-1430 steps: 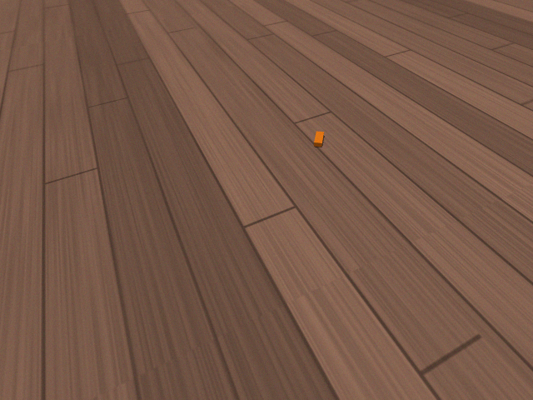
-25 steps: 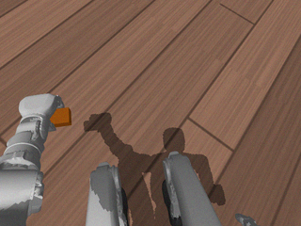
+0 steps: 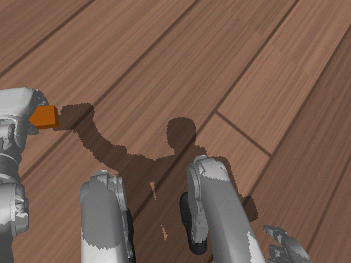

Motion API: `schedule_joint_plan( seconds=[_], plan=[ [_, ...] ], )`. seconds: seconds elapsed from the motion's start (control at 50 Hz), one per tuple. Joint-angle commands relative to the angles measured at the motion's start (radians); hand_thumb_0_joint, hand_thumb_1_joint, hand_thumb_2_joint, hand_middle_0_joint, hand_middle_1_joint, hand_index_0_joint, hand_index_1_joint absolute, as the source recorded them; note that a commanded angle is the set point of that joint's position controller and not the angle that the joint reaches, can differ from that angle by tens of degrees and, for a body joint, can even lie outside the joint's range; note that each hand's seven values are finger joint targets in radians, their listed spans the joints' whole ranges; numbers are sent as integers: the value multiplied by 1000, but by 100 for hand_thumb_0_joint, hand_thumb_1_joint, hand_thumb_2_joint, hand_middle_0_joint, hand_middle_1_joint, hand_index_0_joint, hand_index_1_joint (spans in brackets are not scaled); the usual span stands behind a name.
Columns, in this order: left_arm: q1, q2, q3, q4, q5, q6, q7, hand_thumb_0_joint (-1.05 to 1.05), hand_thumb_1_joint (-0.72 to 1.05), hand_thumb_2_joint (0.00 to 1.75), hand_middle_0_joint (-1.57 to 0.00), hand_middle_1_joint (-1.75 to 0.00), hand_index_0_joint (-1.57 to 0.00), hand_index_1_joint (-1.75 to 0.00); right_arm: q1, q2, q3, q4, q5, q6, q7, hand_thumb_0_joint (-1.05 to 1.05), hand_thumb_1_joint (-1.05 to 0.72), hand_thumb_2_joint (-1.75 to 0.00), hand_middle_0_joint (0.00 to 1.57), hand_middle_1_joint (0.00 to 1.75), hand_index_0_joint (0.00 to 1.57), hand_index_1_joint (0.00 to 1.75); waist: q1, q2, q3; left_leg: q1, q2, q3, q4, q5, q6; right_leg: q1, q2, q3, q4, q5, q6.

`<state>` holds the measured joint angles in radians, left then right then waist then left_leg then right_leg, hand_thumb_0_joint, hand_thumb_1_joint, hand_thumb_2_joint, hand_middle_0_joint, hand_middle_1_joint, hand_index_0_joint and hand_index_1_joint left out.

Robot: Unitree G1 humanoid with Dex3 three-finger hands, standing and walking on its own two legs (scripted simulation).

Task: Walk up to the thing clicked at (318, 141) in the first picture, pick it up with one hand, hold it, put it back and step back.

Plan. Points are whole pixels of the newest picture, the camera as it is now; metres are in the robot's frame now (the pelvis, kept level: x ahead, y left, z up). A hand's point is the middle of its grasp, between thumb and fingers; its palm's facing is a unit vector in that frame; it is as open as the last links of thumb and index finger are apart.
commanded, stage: crouch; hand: left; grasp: from above
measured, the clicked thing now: (29, 119) +0.46 +0.32 -0.20
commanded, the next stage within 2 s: lower in 0.50 s
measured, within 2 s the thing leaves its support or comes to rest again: neither
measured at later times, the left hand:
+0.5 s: hand (34, 121) +0.46 +0.32 -0.22, palm faces -0.45 -0.05 -0.89, open 7.6 cm
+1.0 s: hand (43, 126) +0.46 +0.32 -0.28, palm faces -0.47 -0.08 -0.88, open 7.7 cm
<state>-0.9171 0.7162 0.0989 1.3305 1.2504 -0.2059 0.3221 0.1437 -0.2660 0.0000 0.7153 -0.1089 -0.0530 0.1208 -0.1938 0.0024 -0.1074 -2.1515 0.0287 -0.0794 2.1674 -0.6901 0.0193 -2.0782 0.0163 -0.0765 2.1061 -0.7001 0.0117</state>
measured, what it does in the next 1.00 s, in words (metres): lowers itself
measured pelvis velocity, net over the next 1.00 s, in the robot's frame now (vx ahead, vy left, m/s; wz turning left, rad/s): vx -0.01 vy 0.00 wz -0.08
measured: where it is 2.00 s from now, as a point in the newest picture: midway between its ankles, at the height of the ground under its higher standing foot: (161, 240)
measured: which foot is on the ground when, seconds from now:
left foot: down 0.00-1.00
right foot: down 0.00-1.00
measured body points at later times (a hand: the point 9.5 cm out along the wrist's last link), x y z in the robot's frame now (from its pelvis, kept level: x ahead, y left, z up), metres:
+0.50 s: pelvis -0.01 +0.00 -0.06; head +0.24 +0.07 +0.30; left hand +0.48 +0.32 -0.17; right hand +0.03 -0.27 -0.17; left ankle +0.07 +0.12 -0.37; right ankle +0.08 -0.12 -0.37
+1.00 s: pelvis -0.01 +0.00 -0.09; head +0.26 +0.08 +0.26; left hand +0.48 +0.32 -0.23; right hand +0.04 -0.28 -0.18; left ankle +0.07 +0.12 -0.37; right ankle +0.08 -0.12 -0.37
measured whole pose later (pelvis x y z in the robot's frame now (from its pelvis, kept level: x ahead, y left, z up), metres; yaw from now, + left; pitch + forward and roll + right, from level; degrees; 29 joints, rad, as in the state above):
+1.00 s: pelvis -0.01 +0.00 -0.09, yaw -5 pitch +33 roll -10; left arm -1.01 0.94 0.17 1.53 1.33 -0.32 0.41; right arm 0.11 -0.29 0.14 0.72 -0.18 -0.05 0.15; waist -0.27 -0.07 0.04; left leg -2.36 0.03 -0.17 2.47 -0.71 0.01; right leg -2.26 0.04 -0.15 2.37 -0.69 0.01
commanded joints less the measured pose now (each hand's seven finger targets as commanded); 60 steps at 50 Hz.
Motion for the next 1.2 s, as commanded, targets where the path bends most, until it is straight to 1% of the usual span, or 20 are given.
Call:
schedule_joint_plan(
  seconds=[0.0, 0.06, 0.18, 0.26, 0.3, 0.34, 0.38, 0.44, 0.48, 0.56, 0.62, 0.68, 0.76, 0.78, 0.82, 0.94, 0.96, 1.0, 1.14, 1.18],
  plan=[
    [-347, 311, 47, -134, -6, -21, 48, 0, 90, 26, -112, -41, -122, -31, 231, -222, -71, -5, 0, 5, 0, 0, -90, -90, 20, 30, 20, 30, -1, 264, -714, 534, -19, 31, -165, 284, 12, 300, 35, -31, -183, 290, -49],
    [-331, 315, 47, -70, -2, -28, 52, 0, 91, 24, -112, -42, -122, -31, 228, -224, -54, -9, -7, 7, 5, 0, -90, -90, 20, 30, 20, 30, -15, 245, -657, 477, -20, 32, -140, 245, 15, 289, 35, -37, -168, 266, -45],
    [-383, 368, 60, -61, 15, -45, 61, 0, 92, 23, -111, -43, -122, -32, 216, -245, -42, -6, -15, 11, 6, 0, -90, -90, 20, 30, 20, 30, -18, 293, -672, 473, -15, 11, -120, 188, 5, 219, 39, -64, -110, 218, -51],
    [-374, 369, 46, 5, 18, -45, 72, 0, 93, 24, -113, -42, -123, -32, 210, -245, -22, 0, -23, 11, 5, 0, -90, -90, 20, 30, 20, 30, -34, 261, -620, 406, -15, 16, -83, 159, 11, 209, 44, -68, -97, 204, -48],
    [-399, 422, 74, -23, 20, -47, 77, 0, 92, 23, -113, -42, -123, -31, 213, -252, -16, 4, -23, 11, 4, 0, -90, -90, 20, 30, 20, 30, -22, 287, -641, 397, -17, 21, -72, 171, 10, 218, 42, -67, -84, 214, -47],
    [-385, 415, 69, -8, 21, -44, 80, 0, 93, 24, -114, -41, -124, -31, 211, -253, -9, 5, -26, 11, 1, 0, -90, -90, 20, 30, 20, 30, -20, 301, -635, 408, -14, 17, -62, 177, 8, 197, 42, -73, -68, 217, -48],
    [-383, 398, 50, 16, 25, -43, 78, 0, 94, 24, -115, -41, -124, -32, 207, -256, -6, 7, -27, 11, 2, 0, -90, -90, 20, 30, 20, 30, -38, 300, -609, 401, -12, 8, -54, 170, 7, 170, 43, -79, -56, 214, -49],
    [-413, 442, 71, -28, 22, -44, 79, 0, 91, 25, -115, -40, -123, -31, 211, -263, -3, 5, -26, 13, 2, 0, -90, -90, 20, 30, 20, 30, -30, 324, -640, 403, -11, 4, -42, 190, 6, 173, 44, -85, -37, 233, -50],
    [-396, 425, 61, -12, 18, -41, 76, 0, 92, 25, -116, -38, -124, -30, 208, -260, 1, 5, -27, 13, 3, 0, -90, -90, 20, 30, 20, 30, -33, 320, -624, 395, -11, 0, -39, 187, 4, 162, 44, -87, -26, 230, -51],
    [-393, 443, 66, -10, 20, -44, 71, 0, 93, 26, -118, -37, -125, -29, 206, -269, 7, 0, -28, 15, 4, 0, -90, -90, 20, 30, 20, 30, -36, 345, -610, 389, -12, -4, -30, 190, 0, 146, 41, -94, -8, 232, -52],
    [-381, 421, 49, 2, 18, -45, 65, 0, 87, 30, -120, -33, -124, -29, 210, -267, 13, -1, -31, 19, 5, 0, -90, -90, 20, 30, 20, 30, -50, 296, -609, 358, -11, 5, 3, 203, 10, 172, 46, -92, -20, 251, -43],
    [-357, 419, 46, 51, 7, -54, 63, 0, 84, 28, -118, -33, -122, -29, 205, -268, 26, 2, -35, 17, 8, 0, -90, -90, 20, 30, 20, 30, -57, 275, -552, 316, -13, 1, 14, 196, 11, 169, 48, -96, -9, 244, -42],
    [-373, 449, 46, 54, 17, -79, 68, 0, 83, 29, -118, -32, -122, -28, 201, -273, 42, 0, -44, 17, 12, 0, -90, -90, 20, 30, 20, 30, -67, 271, -551, 296, -10, 0, 42, 198, 14, 184, 54, -100, 0, 252, -38],
    [-381, 472, 63, 42, 20, -88, 77, 0, 83, 28, -117, -32, -122, -28, 194, -275, 45, 1, -46, 17, 11, 0, -90, -90, 20, 30, 20, 30, -58, 281, -560, 295, -11, 0, 45, 200, 13, 186, 55, -101, 3, 250, -38],
    [-385, 488, 84, 37, 26, -100, 90, 0, 84, 30, -119, -31, -122, -28, 196, -281, 50, -4, -55, 14, 13, 0, -90, -90, 20, 30, 20, 30, -63, 301, -571, 326, -9, -7, 51, 219, 7, 180, 55, -112, 20, 260, -40],
    [-383, 519, 105, 69, 58, -117, 147, 0, 86, 28, -119, -33, -123, -29, 180, -293, 63, -1, -71, 6, 15, 0, -91, -90, 20, 30, 20, 30, -72, 350, -554, 342, -6, -14, 71, 211, 5, 141, 59, -124, 41, 254, -42],
    [-382, 524, 105, 63, 66, -115, 156, 0, 85, 28, -118, -33, -122, -29, 175, -290, 65, 4, -73, 5, 16, 0, -91, -90, 20, 30, 20, 30, -62, 365, -567, 354, -4, -14, 71, 220, 3, 141, 60, -122, 45, 260, -43],
    [-369, 532, 114, 70, 72, -106, 174, 0, 87, 30, -120, -33, -124, -29, 178, -292, 69, 6, -79, 3, 18, 0, -91, -90, 20, 30, 20, 30, -63, 377, -577, 351, -3, -11, 82, 238, 5, 156, 63, -122, 50, 280, -40],
    [-347, 493, 83, 149, 54, -65, 190, 0, 82, 29, -113, -33, -118, -28, 175, -304, 70, 5, -84, -19, 26, 0, -90, -89, 20, 30, 20, 30, -94, 357, -513, 339, 1, -32, 87, 228, 1, 98, 64, -141, 73, 271, -43],
    [-354, 506, 82, 148, 44, -61, 186, 0, 79, 28, -112, -32, -117, -27, 173, -310, 75, 1, -82, -24, 27, 0, -90, -89, 20, 30, 20, 30, -94, 348, -504, 324, 1, -37, 89, 218, 1, 98, 63, -144, 74, 264, -43]
  ],
)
